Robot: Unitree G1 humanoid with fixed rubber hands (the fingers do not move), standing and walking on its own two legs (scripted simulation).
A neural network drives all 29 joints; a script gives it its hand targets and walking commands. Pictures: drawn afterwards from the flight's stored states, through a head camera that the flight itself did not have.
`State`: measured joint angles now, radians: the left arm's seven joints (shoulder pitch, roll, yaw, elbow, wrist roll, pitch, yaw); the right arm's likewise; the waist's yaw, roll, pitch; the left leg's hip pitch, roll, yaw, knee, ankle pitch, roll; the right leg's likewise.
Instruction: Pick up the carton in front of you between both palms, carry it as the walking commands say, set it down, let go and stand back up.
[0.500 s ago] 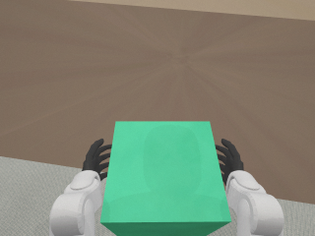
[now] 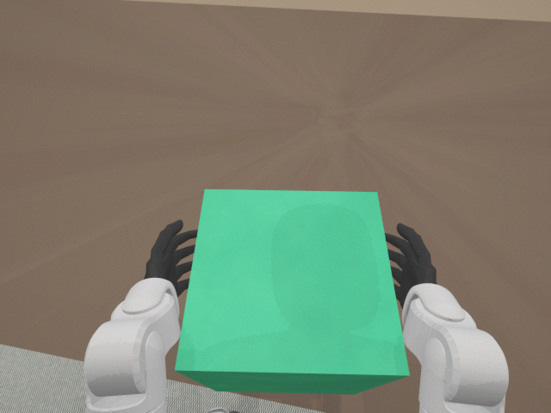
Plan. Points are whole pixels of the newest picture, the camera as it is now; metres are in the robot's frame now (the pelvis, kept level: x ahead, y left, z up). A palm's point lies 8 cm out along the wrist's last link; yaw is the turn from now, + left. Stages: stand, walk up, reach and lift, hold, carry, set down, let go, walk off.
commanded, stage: carry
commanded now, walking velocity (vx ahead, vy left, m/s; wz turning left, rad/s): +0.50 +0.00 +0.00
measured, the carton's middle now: (287, 303) +0.26 +0.00 +0.05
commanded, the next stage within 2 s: none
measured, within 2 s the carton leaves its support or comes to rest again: neither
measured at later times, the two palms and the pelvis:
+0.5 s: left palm (202, 82) +0.69 +0.17 +0.15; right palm (351, 82) +0.69 -0.13 +0.16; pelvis +0.33 +0.02 -0.01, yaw +0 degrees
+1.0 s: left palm (220, 18) +1.05 +0.18 +0.16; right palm (330, 19) +1.03 -0.12 +0.16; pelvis +0.67 +0.04 +0.01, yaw -1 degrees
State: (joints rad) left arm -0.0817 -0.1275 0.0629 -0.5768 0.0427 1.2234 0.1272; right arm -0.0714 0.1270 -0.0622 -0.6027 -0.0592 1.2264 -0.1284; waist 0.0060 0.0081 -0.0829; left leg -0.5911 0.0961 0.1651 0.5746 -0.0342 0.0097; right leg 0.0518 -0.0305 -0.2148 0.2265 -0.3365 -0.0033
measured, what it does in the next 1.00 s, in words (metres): walks ahead: left foot, then right foot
